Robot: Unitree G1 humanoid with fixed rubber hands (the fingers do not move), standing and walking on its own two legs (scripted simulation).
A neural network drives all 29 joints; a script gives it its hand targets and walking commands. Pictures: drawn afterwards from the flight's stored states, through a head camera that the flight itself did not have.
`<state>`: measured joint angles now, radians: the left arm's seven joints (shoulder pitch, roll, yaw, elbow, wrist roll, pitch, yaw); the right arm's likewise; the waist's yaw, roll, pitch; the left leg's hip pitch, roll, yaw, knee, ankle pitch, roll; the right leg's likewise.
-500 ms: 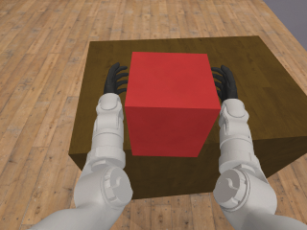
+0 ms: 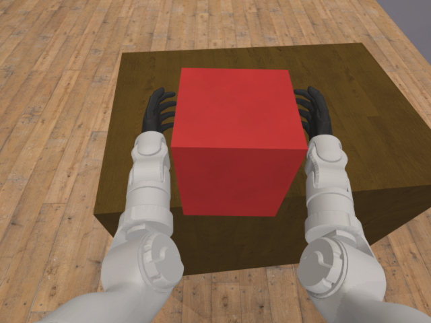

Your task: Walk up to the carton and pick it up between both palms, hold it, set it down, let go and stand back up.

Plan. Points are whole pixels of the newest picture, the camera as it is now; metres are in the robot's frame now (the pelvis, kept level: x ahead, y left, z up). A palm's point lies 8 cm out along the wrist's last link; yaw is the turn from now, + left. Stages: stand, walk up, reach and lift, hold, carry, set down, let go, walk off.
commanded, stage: set down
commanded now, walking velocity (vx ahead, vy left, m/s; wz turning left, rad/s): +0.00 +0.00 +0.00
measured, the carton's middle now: (231, 148) +0.44 +0.01 +0.03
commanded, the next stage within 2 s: none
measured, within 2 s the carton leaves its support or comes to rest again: neither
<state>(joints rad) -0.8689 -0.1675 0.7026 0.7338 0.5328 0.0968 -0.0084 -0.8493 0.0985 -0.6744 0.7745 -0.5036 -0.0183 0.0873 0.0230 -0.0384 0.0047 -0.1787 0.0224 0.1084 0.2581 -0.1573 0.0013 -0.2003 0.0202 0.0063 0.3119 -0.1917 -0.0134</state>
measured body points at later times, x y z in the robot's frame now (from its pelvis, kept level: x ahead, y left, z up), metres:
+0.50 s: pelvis -0.01 +0.00 -0.01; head +0.03 +0.01 +0.44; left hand +0.44 +0.19 +0.10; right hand +0.45 -0.15 +0.10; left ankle -0.02 +0.12 -0.75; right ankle -0.03 -0.10 -0.75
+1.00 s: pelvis -0.03 -0.01 -0.02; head +0.01 +0.00 +0.43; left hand +0.44 +0.23 +0.15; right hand +0.47 -0.20 +0.16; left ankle -0.02 +0.12 -0.75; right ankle -0.03 -0.10 -0.75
